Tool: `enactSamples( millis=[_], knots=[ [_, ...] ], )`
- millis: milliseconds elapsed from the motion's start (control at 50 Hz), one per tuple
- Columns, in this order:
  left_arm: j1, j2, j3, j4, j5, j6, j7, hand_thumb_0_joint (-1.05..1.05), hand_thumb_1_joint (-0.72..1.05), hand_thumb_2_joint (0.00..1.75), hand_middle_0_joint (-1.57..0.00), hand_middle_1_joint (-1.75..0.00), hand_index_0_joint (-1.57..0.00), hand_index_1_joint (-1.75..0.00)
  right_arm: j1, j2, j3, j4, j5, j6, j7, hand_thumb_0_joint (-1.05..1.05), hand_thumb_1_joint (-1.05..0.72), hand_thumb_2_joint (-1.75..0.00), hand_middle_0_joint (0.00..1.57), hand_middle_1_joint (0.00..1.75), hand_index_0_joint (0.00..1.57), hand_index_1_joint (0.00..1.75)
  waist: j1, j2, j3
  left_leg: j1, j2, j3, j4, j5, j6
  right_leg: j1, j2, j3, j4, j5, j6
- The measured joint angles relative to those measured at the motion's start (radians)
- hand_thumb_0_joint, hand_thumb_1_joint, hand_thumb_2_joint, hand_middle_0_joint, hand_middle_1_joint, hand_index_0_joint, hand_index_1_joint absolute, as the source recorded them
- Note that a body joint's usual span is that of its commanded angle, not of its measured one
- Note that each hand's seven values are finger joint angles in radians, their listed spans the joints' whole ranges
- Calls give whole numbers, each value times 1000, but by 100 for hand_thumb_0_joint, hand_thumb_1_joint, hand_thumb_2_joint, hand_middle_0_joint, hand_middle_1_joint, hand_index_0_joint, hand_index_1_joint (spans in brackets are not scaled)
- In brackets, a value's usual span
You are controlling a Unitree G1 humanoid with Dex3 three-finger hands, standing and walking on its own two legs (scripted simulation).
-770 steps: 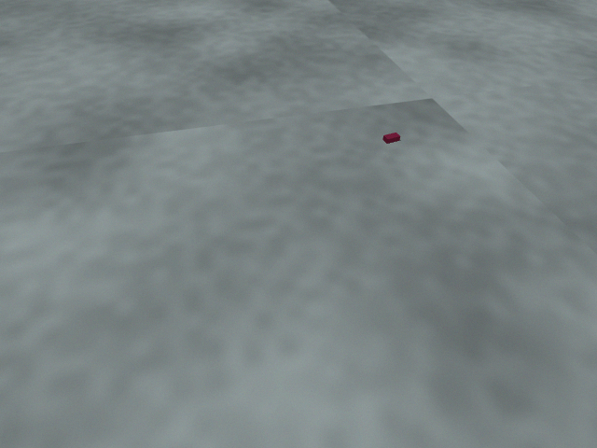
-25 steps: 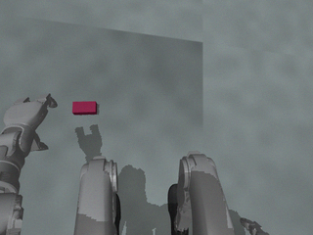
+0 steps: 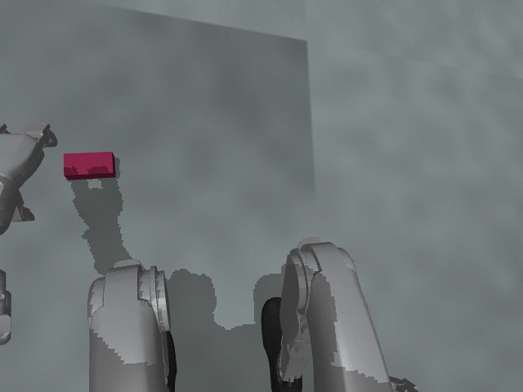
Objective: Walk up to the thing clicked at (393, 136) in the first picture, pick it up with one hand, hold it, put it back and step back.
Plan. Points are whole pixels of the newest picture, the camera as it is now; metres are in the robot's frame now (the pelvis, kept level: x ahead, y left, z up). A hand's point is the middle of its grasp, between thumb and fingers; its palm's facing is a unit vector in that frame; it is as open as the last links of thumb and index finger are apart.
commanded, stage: rise first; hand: left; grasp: from above
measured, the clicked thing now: (90, 165) +0.54 +0.27 -0.33
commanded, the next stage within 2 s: none
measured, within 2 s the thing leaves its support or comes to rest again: neither
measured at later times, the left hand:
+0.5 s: hand (38, 176) +0.47 +0.31 -0.20, palm faces -0.48 -0.05 -0.88, open 13.0 cm
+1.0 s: hand (44, 171) +0.48 +0.30 -0.21, palm faces -0.47 -0.05 -0.88, open 13.2 cm
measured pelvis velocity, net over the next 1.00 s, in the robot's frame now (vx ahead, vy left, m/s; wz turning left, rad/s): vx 0.01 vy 0.00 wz -0.05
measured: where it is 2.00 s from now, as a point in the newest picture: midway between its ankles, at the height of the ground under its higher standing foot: (224, 382)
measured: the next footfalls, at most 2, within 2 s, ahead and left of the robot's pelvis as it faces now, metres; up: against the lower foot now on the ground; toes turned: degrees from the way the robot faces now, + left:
none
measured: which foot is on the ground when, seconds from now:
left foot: down 0.00-1.00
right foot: down 0.00-1.00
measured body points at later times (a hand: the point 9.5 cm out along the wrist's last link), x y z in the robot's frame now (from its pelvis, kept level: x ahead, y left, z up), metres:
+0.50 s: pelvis +0.01 +0.00 -0.02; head +0.26 +0.07 +0.34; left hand +0.49 +0.31 -0.15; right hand +0.05 -0.28 -0.11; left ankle +0.07 +0.12 -0.31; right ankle +0.11 -0.13 -0.31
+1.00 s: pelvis +0.01 +0.00 -0.03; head +0.27 +0.08 +0.33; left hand +0.50 +0.30 -0.16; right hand +0.04 -0.27 -0.12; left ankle +0.07 +0.12 -0.31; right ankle +0.11 -0.13 -0.31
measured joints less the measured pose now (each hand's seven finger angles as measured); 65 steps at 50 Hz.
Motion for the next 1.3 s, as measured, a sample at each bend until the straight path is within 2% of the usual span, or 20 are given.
enactSamples(
  millis=[140,300,560,880,1300],
  knots=[
    [-31,19,12,29,5,15,16,0,-29,82,-28,-78,-28,-78,-10,-3,22,-13,-15,-5,6,0,-90,-90,20,30,21,30,-14,-3,22,-23,3,-11,31,-12,-4,-25,5,-7,26,-6,0],
    [-36,39,24,24,-9,24,9,0,-29,82,-27,-79,-28,-79,-8,-13,41,-28,-25,-4,14,0,-90,-90,20,30,21,30,-26,-5,47,-35,3,-23,52,-23,-9,-37,8,-16,43,-12,-2],
    [-45,66,21,29,-20,19,8,0,-31,83,-25,-81,-26,-81,2,-27,63,-35,-33,6,20,0,-90,-90,20,30,20,30,-39,-13,64,-52,4,-35,77,-28,-8,-48,12,-25,57,-11,0],
    [-78,92,16,78,-3,32,33,0,-35,86,-23,-85,-23,-85,1,-23,92,-46,-36,-8,27,0,-90,-89,20,30,20,30,-63,-20,76,-69,2,-42,98,-24,-4,-57,14,-31,68,-6,5],
    [-116,142,14,112,1,26,28,0,-38,89,-20,-88,-21,-88,14,-30,128,-61,-43,-10,32,0,-90,-89,20,30,20,30,-93,-26,98,-81,0,-57,110,-22,-2,-60,18,-43,67,1,10]
  ],
)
